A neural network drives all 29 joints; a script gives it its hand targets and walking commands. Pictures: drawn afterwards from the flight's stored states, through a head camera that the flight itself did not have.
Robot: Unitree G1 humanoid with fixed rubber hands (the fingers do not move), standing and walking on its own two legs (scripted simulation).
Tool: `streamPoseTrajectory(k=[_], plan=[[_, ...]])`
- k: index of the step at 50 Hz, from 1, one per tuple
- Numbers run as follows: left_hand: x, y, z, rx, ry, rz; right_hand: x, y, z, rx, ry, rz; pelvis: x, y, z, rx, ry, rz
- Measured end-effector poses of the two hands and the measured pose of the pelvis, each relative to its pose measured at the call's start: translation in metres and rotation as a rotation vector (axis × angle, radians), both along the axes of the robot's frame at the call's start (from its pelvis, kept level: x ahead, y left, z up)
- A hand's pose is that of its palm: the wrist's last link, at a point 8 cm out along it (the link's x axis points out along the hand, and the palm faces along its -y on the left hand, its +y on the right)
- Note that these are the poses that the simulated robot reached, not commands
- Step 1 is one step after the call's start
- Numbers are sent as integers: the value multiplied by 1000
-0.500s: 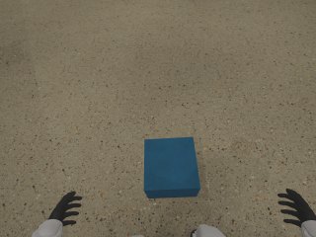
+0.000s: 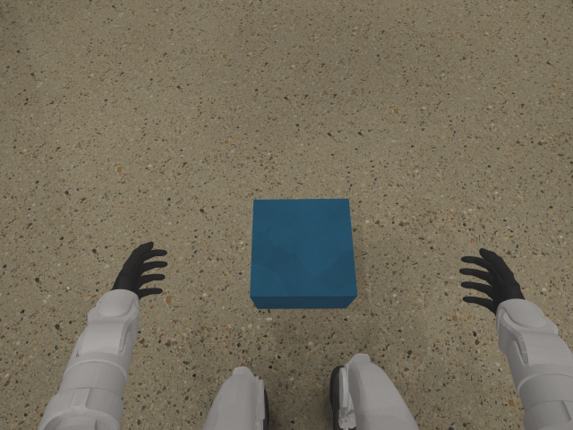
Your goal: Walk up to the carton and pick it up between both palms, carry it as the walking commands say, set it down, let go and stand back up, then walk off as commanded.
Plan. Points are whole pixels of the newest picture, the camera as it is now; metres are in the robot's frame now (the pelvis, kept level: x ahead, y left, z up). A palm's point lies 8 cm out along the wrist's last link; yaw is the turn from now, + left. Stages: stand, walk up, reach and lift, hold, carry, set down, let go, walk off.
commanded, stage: reach and lift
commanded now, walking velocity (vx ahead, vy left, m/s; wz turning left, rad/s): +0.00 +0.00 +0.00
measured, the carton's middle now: (301, 255) +0.52 -0.03 -0.61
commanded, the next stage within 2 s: none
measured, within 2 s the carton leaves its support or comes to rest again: neither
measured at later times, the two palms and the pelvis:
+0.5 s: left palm (172, 223) +0.45 +0.21 -0.13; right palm (447, 221) +0.42 -0.27 -0.14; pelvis -0.04 +0.00 -0.04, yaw +0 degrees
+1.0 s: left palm (184, 208) +0.50 +0.21 -0.18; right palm (423, 200) +0.48 -0.25 -0.18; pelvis -0.03 -0.01 -0.07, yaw +1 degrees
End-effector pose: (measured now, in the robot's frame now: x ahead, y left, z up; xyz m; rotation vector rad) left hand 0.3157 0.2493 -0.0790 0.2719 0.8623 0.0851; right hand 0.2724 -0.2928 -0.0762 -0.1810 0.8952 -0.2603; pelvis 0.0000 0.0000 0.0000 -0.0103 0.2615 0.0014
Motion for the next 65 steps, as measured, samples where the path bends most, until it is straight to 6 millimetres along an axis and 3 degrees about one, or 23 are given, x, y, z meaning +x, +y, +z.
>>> streamPoseTrajectory(k=[16,26,37,42,51,57,65], plan=[[85,-23,-28,-76,-79,38,96,13,-34,80,-102,3,-42,2,-29,11,210,1],[134,-39,-56,-118,-142,57,155,23,-62,120,-177,15,-40,-5,-45,21,361,-2],[182,-45,-72,-154,-225,63,212,38,-75,148,-262,26,-34,-11,-58,20,501,1],[188,-47,-80,-168,-243,61,218,42,-82,144,-273,30,-32,-10,-60,16,548,4],[180,-41,-105,-165,-230,73,211,38,-104,138,-258,25,-35,-4,-76,13,583,-1],[180,-40,-141,-164,-210,85,211,38,-141,148,-240,15,-42,0,-110,15,588,-8],[182,-45,-204,-157,-216,90,212,39,-206,137,-244,9,-50,1,-170,19,594,-7]])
